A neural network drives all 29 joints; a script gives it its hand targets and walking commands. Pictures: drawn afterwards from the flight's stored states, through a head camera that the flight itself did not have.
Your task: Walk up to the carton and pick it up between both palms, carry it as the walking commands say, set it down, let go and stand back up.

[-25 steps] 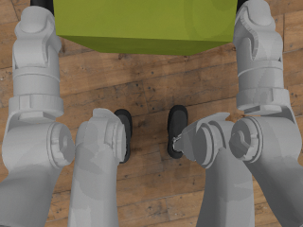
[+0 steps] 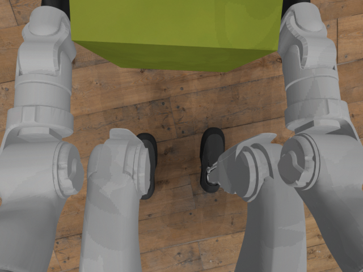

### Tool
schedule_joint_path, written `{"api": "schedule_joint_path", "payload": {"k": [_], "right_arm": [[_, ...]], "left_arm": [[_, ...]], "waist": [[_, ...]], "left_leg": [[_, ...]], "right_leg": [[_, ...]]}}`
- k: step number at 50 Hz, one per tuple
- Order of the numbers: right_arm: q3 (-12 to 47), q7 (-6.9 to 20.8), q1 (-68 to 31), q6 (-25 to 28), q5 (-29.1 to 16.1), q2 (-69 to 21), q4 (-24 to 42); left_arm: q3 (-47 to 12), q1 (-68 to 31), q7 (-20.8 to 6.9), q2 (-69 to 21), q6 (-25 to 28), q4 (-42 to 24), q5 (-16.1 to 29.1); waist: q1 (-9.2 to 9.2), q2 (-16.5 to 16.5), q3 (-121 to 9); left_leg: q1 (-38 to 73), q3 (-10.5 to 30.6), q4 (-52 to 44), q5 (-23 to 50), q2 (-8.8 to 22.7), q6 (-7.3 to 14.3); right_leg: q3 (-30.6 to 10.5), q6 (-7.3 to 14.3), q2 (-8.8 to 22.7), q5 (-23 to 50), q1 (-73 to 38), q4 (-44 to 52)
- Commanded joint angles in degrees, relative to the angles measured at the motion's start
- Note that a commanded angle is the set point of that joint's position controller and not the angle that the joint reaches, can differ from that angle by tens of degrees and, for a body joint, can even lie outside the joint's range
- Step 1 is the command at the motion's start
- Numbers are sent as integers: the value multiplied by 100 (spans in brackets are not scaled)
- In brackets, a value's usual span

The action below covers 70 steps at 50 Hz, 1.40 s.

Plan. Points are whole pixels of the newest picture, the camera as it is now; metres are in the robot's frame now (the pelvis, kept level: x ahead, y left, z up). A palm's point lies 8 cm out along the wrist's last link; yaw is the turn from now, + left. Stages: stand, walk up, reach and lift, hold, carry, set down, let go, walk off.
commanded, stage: set down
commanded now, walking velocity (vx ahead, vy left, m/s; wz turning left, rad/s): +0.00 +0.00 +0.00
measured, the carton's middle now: (176, 23) +0.52 +0.02 -0.24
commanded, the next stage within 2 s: none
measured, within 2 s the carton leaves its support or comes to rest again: rests again in 1.32 s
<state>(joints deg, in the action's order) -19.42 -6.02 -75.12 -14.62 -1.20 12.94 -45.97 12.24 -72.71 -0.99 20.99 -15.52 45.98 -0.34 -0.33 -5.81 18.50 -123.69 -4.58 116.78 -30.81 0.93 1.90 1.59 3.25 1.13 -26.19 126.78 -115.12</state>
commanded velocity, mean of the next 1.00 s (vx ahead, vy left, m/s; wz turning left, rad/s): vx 0.00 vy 0.00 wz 0.00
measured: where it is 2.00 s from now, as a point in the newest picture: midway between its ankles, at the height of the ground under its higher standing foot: (177, 173)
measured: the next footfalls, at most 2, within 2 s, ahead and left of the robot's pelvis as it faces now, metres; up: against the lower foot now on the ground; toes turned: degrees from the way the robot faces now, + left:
none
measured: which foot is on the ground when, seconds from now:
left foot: down 0.00-1.00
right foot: down 0.00-1.00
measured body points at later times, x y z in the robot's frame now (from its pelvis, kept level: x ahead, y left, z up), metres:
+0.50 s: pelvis +0.00 +0.00 -0.01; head +0.36 +0.02 +0.25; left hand +0.53 +0.21 -0.19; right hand +0.55 -0.17 -0.17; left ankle +0.12 +0.10 -0.38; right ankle +0.14 -0.10 -0.38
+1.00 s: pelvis +0.00 +0.00 -0.02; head +0.36 +0.01 +0.25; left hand +0.53 +0.21 -0.19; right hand +0.55 -0.17 -0.18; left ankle +0.12 +0.10 -0.38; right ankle +0.14 -0.10 -0.38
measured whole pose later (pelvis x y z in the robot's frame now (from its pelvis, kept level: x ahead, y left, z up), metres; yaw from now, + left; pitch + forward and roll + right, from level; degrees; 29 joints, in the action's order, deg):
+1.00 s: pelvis +0.00 +0.00 -0.02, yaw +0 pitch +39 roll +3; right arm -19.4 -5.7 -76.9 -11.9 -1.3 13.7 -54.0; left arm 12.1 -73.6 -1.2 20.9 -12.6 53.2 -0.2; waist -0.3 -4.7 14.9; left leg -127.8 -4.6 119.5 -30.9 0.9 2.0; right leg 1.6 3.2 1.0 -26.1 131.2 -118.0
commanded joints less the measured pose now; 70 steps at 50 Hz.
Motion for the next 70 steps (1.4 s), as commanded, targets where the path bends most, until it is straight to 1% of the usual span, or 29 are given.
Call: {"api": "schedule_joint_path", "payload": {"k": [1,2,3,4,8,9,13,14,15,16,27,30,32,33,35,43,46,48,49,50,51,53,57,58,60,62,65,68,70], "right_arm": [[2511,1387,-3053,382,-930,-4478,-83],[2425,1387,-3183,415,-965,-4389,52],[2550,1367,-3376,446,-996,-4420,245],[2525,1347,-3265,477,-998,-4538,257],[2500,1329,-3230,490,-1035,-4405,26],[2539,1295,-3153,494,-976,-4450,41],[2613,1306,-3213,506,-1074,-4639,142],[2424,1317,-2944,492,-855,-4352,-237],[2562,1299,-2984,514,-1015,-4492,-139],[2504,1296,-3006,497,-995,-4410,-105],[2149,1364,-2739,543,-792,-4312,-687],[2210,1378,-2748,600,-839,-4363,-433],[2187,1358,-2635,589,-783,-4340,-575],[2181,1320,-2751,572,-748,-4334,-589],[2254,1314,-2693,612,-832,-4396,-575],[2060,1272,-2687,564,-660,-4190,-707],[2220,1249,-2752,627,-796,-4163,-652],[2072,1274,-2709,647,-662,-4035,-661],[2071,1247,-2685,653,-727,-4056,-773],[2087,1228,-2627,627,-727,-3987,-815],[1894,1212,-2633,670,-627,-3806,-758],[1821,1142,-2574,716,-629,-3488,-835],[1471,815,-2123,875,-631,-2219,-1272],[1374,728,-2073,925,-528,-1895,-1065],[1327,493,-1979,1037,-663,-994,-938],[1181,131,-1586,1143,-682,251,-1005],[1217,-71,-1572,1143,-829,624,-1019],[1172,-141,-1512,1136,-860,875,-1227],[1260,-169,-1376,1154,-983,862,-1121]], "left_arm": [[-1943,-3607,-1193,-4654,570,-737,1108],[-2088,-3885,-1193,-4706,564,-886,1246],[-1914,-3799,-1213,-4629,569,-804,1205],[-1967,-3816,-1208,-4642,630,-962,1219],[-1753,-3478,-1193,-4512,602,-506,1060],[-1790,-3726,-1226,-4480,674,-825,1211],[-1824,-3837,-1176,-4307,743,-1068,1192],[-1822,-3749,-1173,-4485,716,-661,1215],[-1902,-3786,-1174,-4314,745,-834,1224],[-1980,-3810,-1150,-4280,723,-842,1263],[-1774,-3537,-1203,-4349,712,-377,1086],[-1823,-3577,-1203,-4466,756,-514,1168],[-1774,-3319,-1237,-4497,695,-143,1073],[-1679,-3453,-1264,-4390,713,-134,1114],[-1549,-3211,-1254,-4332,716,50,973],[-1567,-3370,-1322,-4180,697,164,1016],[-1581,-3289,-1257,-4055,760,93,980],[-1473,-3207,-1256,-4089,762,284,969],[-1303,-3115,-1209,-3957,771,369,858],[-1239,-3185,-1199,-3734,787,247,841],[-1439,-3387,-1198,-3835,788,145,956],[-1124,-3106,-1115,-3407,840,288,830],[-871,-2716,-716,-2168,975,506,753],[-940,-2689,-644,-1979,998,307,876],[-525,-2382,-347,-828,1110,585,784],[-371,-1970,-12,372,1259,612,920],[-196,-1983,286,1046,1335,813,940],[-246,-1972,360,1125,1331,922,1035],[-77,-1803,426,1387,1372,832,942]], "waist": [[535,980,-7432],[422,1331,-7491],[673,1167,-7573],[523,1005,-7654],[788,1136,-7216],[586,836,-7427],[829,929,-7688],[496,948,-7217],[670,1060,-7553],[509,1199,-7569],[545,871,-6606],[495,1113,-6664],[481,1077,-6503],[439,620,-6410],[795,866,-6318],[484,729,-6169],[660,795,-6268],[459,549,-6084],[755,813,-6068],[766,594,-5990],[411,783,-6032],[631,559,-6153],[559,776,-6069],[340,828,-6238],[744,764,-6323],[620,653,-6259],[788,815,-6487],[645,913,-6380],[839,920,-6475]], "left_leg": [[2794,480,-546,1665,-496,-165],[2933,467,-580,1672,-453,-211],[2883,449,-506,1710,-468,-165],[2844,465,-474,1870,-511,-127],[2593,430,-473,1651,-483,-118],[2423,455,-412,1694,-483,-113],[2497,439,-403,1956,-482,-92],[2484,496,-446,1768,-491,-124],[2637,420,-355,1802,-443,-142],[2878,534,-401,1955,-414,-128],[2099,595,-409,1478,-412,-124],[2257,572,-381,1622,-379,-123],[2059,562,-371,1502,-383,-124],[1837,626,-347,1314,-425,-78],[1795,501,-340,1434,-362,-70],[1466,579,-379,960,-350,-68],[1727,603,-335,1221,-350,-92],[1545,681,-331,1113,-373,-76],[1551,552,-343,1024,-370,-63],[1472,551,-351,977,-366,-46],[1637,655,-380,1126,-355,-94],[1551,598,-342,1066,-370,-118],[1922,672,-428,1107,-286,-208],[2043,691,-418,1230,-289,-232],[2088,581,-387,1308,-293,-227],[2082,581,-518,1090,-223,-244],[2246,551,-496,1028,-146,-278],[2211,592,-462,919,-129,-266],[2253,523,-437,1055,-146,-222]], "right_leg": [[-193,-211,-677,1079,-3139,162],[-210,-155,-678,1132,-3056,146],[-325,-135,-668,1147,-3221,157],[-254,-179,-711,1352,-3307,112],[-324,-195,-715,1135,-3157,137],[-331,-188,-692,1304,-3469,100],[-360,-199,-738,1642,-3539,-58],[-305,-185,-717,1370,-3218,39],[-298,-210,-704,1412,-3440,-11],[-289,-186,-706,1483,-3226,-53],[-313,-201,-622,1134,-2983,-23],[-350,-164,-630,1230,-2819,-69],[-339,-176,-620,1150,-2748,-52],[-349,-206,-606,1088,-3003,-34],[-435,-207,-634,1147,-2945,-18],[-412,-229,-595,952,-3135,-19],[-413,-242,-575,1043,-2998,-115],[-359,-271,-581,929,-2846,-71],[-470,-252,-572,855,-3019,-23],[-457,-286,-558,816,-3080,19],[-401,-238,-602,1000,-2849,-69],[-351,-333,-578,933,-3054,-77],[-365,-351,-487,944,-2991,-77],[-329,-307,-471,1039,-2910,-78],[-332,-400,-453,1029,-3187,-96],[-354,-430,-341,938,-3489,37],[-403,-441,-324,932,-3691,25],[-413,-399,-330,848,-3570,26],[-437,-413,-325,954,-3666,21]]}}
